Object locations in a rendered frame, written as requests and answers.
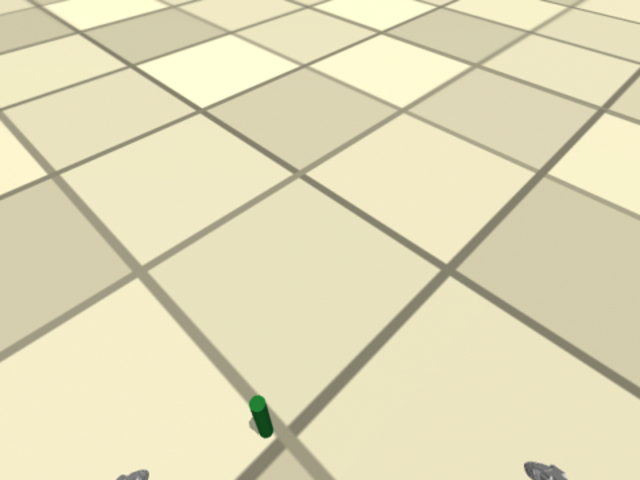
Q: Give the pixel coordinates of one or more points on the right robot hand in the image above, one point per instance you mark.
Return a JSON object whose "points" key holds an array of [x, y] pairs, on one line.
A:
{"points": [[538, 471]]}

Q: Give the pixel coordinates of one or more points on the can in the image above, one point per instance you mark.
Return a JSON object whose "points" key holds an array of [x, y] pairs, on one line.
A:
{"points": [[261, 416]]}

